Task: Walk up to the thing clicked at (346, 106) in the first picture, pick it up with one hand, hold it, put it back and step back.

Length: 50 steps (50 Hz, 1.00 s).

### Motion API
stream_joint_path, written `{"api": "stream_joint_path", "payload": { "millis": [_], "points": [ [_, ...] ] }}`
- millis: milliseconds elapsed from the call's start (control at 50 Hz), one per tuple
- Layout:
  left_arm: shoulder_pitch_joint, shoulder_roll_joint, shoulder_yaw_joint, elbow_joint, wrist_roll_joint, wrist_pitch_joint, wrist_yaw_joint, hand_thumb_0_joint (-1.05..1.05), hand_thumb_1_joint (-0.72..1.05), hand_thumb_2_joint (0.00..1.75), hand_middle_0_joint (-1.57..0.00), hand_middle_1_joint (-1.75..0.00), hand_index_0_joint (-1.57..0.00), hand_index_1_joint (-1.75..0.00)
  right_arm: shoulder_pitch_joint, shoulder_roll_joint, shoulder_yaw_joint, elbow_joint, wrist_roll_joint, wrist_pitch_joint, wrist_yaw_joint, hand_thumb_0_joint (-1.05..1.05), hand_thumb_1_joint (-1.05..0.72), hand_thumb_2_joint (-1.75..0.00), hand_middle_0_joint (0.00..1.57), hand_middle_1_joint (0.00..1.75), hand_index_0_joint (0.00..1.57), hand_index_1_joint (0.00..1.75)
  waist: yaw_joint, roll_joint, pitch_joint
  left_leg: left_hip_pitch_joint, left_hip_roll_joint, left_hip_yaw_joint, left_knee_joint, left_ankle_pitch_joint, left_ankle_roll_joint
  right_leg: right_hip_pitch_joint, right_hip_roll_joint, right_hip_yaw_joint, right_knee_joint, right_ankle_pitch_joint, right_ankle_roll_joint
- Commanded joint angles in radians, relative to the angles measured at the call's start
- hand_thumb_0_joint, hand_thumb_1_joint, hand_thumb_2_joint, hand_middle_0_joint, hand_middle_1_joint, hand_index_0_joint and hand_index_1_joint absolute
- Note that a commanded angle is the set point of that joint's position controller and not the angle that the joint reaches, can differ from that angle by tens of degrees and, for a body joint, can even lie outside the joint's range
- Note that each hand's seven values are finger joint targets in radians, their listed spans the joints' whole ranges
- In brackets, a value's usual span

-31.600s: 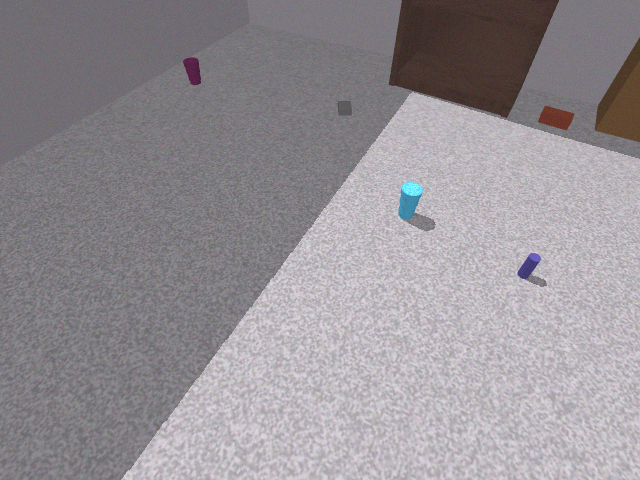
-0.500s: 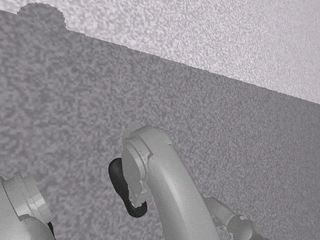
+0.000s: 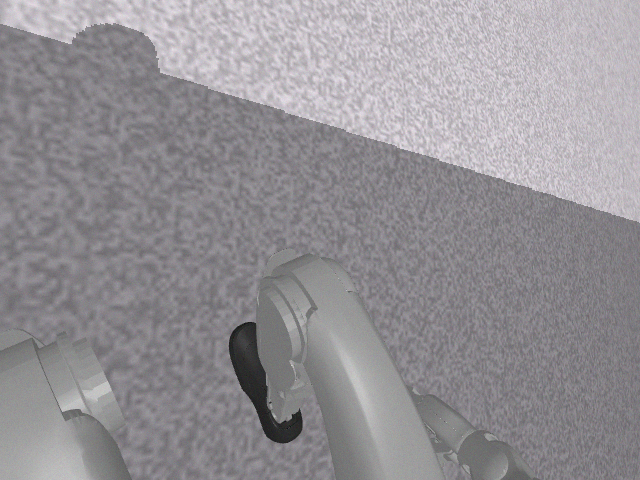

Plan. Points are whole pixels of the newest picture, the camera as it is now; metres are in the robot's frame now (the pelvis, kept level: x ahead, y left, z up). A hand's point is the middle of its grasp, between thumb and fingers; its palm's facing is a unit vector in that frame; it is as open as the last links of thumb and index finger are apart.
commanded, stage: settle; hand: left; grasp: from above
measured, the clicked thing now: out of the picture +0.44 +0.40 -0.28
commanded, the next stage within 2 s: lift in 0.52 s
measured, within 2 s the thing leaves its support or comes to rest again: neither
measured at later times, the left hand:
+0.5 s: hand out of the picture +0.43 +0.39 -0.16, palm faces -0.43 -0.15 -0.89, open 10.4 cm
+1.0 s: hand out of the picture +0.39 +0.38 -0.09, palm faces -0.45 -0.18 -0.88, open 10.3 cm
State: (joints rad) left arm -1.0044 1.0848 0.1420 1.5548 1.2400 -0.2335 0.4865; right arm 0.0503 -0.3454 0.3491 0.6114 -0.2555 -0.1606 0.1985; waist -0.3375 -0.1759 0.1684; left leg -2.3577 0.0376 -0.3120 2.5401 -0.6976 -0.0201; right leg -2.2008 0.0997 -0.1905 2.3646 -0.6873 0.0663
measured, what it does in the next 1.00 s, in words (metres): rises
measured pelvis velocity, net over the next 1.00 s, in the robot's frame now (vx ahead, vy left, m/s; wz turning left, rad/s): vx -0.01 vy -0.01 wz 0.13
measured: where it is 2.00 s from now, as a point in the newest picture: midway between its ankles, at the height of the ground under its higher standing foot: (197, 445)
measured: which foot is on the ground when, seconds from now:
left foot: down 0.00-1.00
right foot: down 0.00-1.00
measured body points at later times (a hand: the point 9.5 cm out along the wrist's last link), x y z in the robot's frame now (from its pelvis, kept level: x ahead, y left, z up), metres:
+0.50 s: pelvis +0.00 +0.00 +0.01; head +0.24 +0.13 +0.37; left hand +0.45 +0.40 -0.11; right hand +0.11 -0.25 -0.07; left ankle +0.06 +0.13 -0.27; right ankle +0.11 -0.12 -0.27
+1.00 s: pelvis -0.01 -0.01 +0.05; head +0.21 +0.10 +0.43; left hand +0.41 +0.39 -0.04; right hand +0.10 -0.27 -0.05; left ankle +0.06 +0.13 -0.27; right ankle +0.11 -0.12 -0.27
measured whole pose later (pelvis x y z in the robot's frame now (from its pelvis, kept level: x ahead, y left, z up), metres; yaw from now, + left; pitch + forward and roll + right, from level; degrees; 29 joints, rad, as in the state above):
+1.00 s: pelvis -0.01 -0.01 +0.05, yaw +8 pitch +34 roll -10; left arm -0.81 0.79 0.10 1.05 1.10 -0.14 0.08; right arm 0.17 -0.29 0.09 0.62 -0.07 0.06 0.11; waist -0.20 0.00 -0.05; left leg -2.28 0.02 -0.16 2.30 -0.62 0.00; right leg -2.15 0.04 -0.09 2.22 -0.67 0.05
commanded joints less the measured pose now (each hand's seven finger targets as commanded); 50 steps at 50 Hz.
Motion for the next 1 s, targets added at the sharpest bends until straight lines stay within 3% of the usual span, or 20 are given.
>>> {"api": "stream_joint_path", "payload": {
  "millis": [0, 40, 100, 160, 220, 260, 280, 420, 560, 580, 600, 620, 640, 700, 800, 840, 980],
  "points": [
    [-0.267, 0.3, 0.038, -0.224, -0.026, 0.019, 0.032, 0.0, 0.69, 0.47, -1.03, -0.48, -1.07, -0.45, 0.165, -0.323, -0.137, 0.012, 0.011, 0.012, -0.012, 0.0, -0.89, -0.9, 0.2, 0.3, 0.2, 0.3, 0.006, 0.706, -0.752, 0.612, 0.039, 0.138, -0.257, 0.313, 0.009, 0.309, 0.021, -0.096, -0.176, 0.329, -0.089],
    [-0.276, 0.281, 0.031, -0.249, -0.027, 0.026, 0.016, 0.0, 0.74, 0.5, -1.07, -0.49, -1.1, -0.46, 0.17, -0.322, -0.153, 0.006, 0.021, 0.015, -0.011, 0.0, -0.89, -0.9, 0.2, 0.3, 0.2, 0.3, 0.003, 0.693, -0.728, 0.584, 0.034, 0.142, -0.264, 0.265, 0.009, 0.279, 0.018, -0.092, -0.183, 0.292, -0.096],
    [-0.279, 0.263, 0.031, -0.302, -0.034, 0.038, -0.019, 0.0, 0.76, 0.49, -1.08, -0.48, -1.11, -0.45, 0.183, -0.311, -0.18, 0.004, 0.04, 0.021, -0.01, 0.0, -0.89, -0.9, 0.2, 0.3, 0.2, 0.3, 0.021, 0.698, -0.76, 0.585, 0.029, 0.149, -0.286, 0.234, 0.009, 0.266, 0.011, -0.082, -0.187, 0.267, -0.098],
    [-0.267, 0.188, 0.0, -0.313, -0.053, 0.052, -0.059, 0.0, 0.79, 0.49, -1.11, -0.47, -1.14, -0.44, 0.2, -0.297, -0.202, 0.004, 0.058, 0.032, -0.009, 0.0, -0.89, -0.89, 0.2, 0.3, 0.2, 0.3, 0.019, 0.662, -0.759, 0.555, 0.025, 0.159, -0.29, 0.212, 0.017, 0.255, 0.009, -0.067, -0.205, 0.256, -0.096],
    [-0.275, 0.141, -0.026, -0.342, -0.065, 0.063, -0.102, 0.0, 0.81, 0.49, -1.12, -0.49, -1.15, -0.46, 0.222, -0.277, -0.22, 0.004, 0.079, 0.047, -0.011, 0.0, -0.89, -0.89, 0.2, 0.3, 0.2, 0.3, 0.023, 0.636, -0.794, 0.557, 0.02, 0.17, -0.295, 0.227, 0.024, 0.273, 0.006, -0.05, -0.218, 0.272, -0.092],
    [-0.256, 0.141, -0.023, -0.339, -0.07, 0.068, -0.132, 0.0, 0.8, 0.5, -1.12, -0.48, -1.15, -0.45, 0.234, -0.276, -0.232, 0.006, 0.093, 0.058, -0.014, 0.0, -0.89, -0.89, 0.2, 0.3, 0.2, 0.3, 0.036, 0.619, -0.788, 0.562, 0.017, 0.163, -0.31, 0.238, 0.02, 0.257, 0.0, -0.048, -0.21, 0.267, -0.098],
    [-0.259, 0.106, -0.038, -0.344, -0.075, 0.07, -0.148, 0.0, 0.79, 0.5, -1.11, -0.49, -1.14, -0.46, 0.241, -0.275, -0.236, 0.002, 0.094, 0.065, -0.017, 0.0, -0.89, -0.89, 0.2, 0.3, 0.2, 0.3, 0.027, 0.602, -0.777, 0.553, 0.014, 0.171, -0.305, 0.24, 0.024, 0.26, -0.002, -0.046, -0.223, 0.274, -0.095],
    [-0.275, 0.147, 0.012, -0.454, -0.072, 0.057, -0.208, 0.0, 0.83, 0.53, -1.14, -0.49, -1.17, -0.46, 0.256, -0.266, -0.261, -0.021, 0.119, 0.114, -0.044, 0.0, -0.89, -0.89, 0.2, 0.3, 0.2, 0.3, 0.075, 0.596, -0.858, 0.587, -0.001, 0.183, -0.33, 0.263, 0.021, 0.27, -0.015, -0.031, -0.233, 0.268, -0.107],
    [-0.306, 0.16, 0.027, -0.495, -0.059, 0.048, -0.234, 0.0, 0.83, 0.57, -1.14, -0.51, -1.17, -0.48, 0.273, -0.234, -0.269, -0.023, 0.126, 0.157, -0.067, 0.0, -0.89, -0.89, 0.2, 0.3, 0.2, 0.3, 0.075, 0.597, -0.897, 0.591, -0.003, 0.205, -0.35, 0.241, 0.031, 0.31, -0.014, -0.002, -0.263, 0.246, -0.102],
    [-0.296, 0.157, 0.034, -0.491, -0.063, 0.049, -0.237, 0.0, 0.86, 0.51, -1.18, -0.55, -1.22, -0.51, 0.274, -0.241, -0.273, -0.022, 0.128, 0.163, -0.072, 0.0, -0.93, -0.91, 0.2, 0.3, 0.2, 0.3, 0.083, 0.578, -0.901, 0.587, -0.007, 0.21, -0.347, 0.244, 0.034, 0.304, -0.017, -0.002, -0.27, 0.247, -0.103],
    [-0.277, 0.146, 0.025, -0.491, -0.064, 0.051, -0.243, 0.0, 0.78, 0.52, -1.1, -0.49, -1.14, -0.45, 0.273, -0.229, -0.276, -0.018, 0.128, 0.167, -0.075, 0.0, -0.87, -0.88, 0.2, 0.3, 0.2, 0.3, 0.088, 0.58, -0.919, 0.599, -0.005, 0.213, -0.348, 0.254, 0.035, 0.323, -0.016, 0.007, -0.27, 0.255, -0.099],
    [-0.272, 0.144, 0.027, -0.489, -0.068, 0.053, -0.246, 0.0, 0.81, 0.48, -1.13, -0.54, -1.18, -0.5, 0.278, -0.226, -0.276, -0.014, 0.127, 0.171, -0.076, 0.0, -0.92, -0.91, 0.2, 0.3, 0.2, 0.3, 0.092, 0.58, -0.923, 0.592, -0.005, 0.219, -0.345, 0.264, 0.036, 0.34, -0.015, 0.014, -0.277, 0.263, -0.097],
    [-0.259, 0.14, 0.033, -0.486, -0.075, 0.058, -0.252, 0.0, 0.75, 0.5, -1.05, -0.49, -1.1, -0.44, 0.288, -0.235, -0.28, -0.009, 0.128, 0.173, -0.078, 0.0, -0.87, -0.88, 0.2, 0.3, 0.2, 0.3, 0.09, 0.569, -0.909, 0.591, -0.011, 0.224, -0.349, 0.276, 0.038, 0.338, -0.02, 0.008, -0.287, 0.274, -0.098],
    [-0.256, 0.128, 0.025, -0.524, -0.086, 0.069, -0.278, 0.0, 0.84, 0.49, -1.11, -0.53, -1.16, -0.48, 0.294, -0.231, -0.296, -0.014, 0.138, 0.183, -0.085, 0.0, -0.9, -0.9, 0.2, 0.3, 0.2, 0.3, 0.103, 0.585, -0.94, 0.638, -0.011, 0.22, -0.383, 0.28, 0.035, 0.322, -0.022, 0.005, -0.295, 0.264, -0.104],
    [-0.203, 0.116, 0.042, -0.588, -0.118, 0.085, -0.321, 0.0, 0.88, 0.5, -1.15, -0.51, -1.19, -0.46, 0.295, -0.231, -0.324, -0.025, 0.153, 0.199, -0.099, 0.0, -0.89, -0.9, 0.2, 0.3, 0.2, 0.3, 0.133, 0.556, -0.925, 0.629, -0.022, 0.234, -0.428, 0.216, 0.035, 0.321, -0.029, 0.017, -0.337, 0.198, -0.114],
    [-0.195, 0.109, 0.044, -0.668, -0.129, 0.086, -0.337, 0.0, 0.86, 0.5, -1.15, -0.49, -1.19, -0.45, 0.294, -0.218, -0.333, -0.027, 0.163, 0.205, -0.102, 0.0, -0.9, -0.9, 0.2, 0.3, 0.2, 0.3, 0.152, 0.577, -0.979, 0.676, -0.023, 0.238, -0.45, 0.235, 0.035, 0.35, -0.033, 0.027, -0.345, 0.215, -0.112],
    [-0.106, 0.041, 0.032, -0.773, -0.175, 0.099, -0.381, 0.0, 0.86, 0.53, -1.14, -0.5, -1.18, -0.46, 0.291, -0.19, -0.379, -0.015, 0.194, 0.219, -0.118, 0.0, -0.89, -0.9, 0.2, 0.3, 0.2, 0.3, 0.178, 0.554, -1.003, 0.758, -0.022, 0.238, -0.546, 0.219, 0.043, 0.355, -0.042, 0.051, -0.403, 0.202, -0.109]
  ]
}}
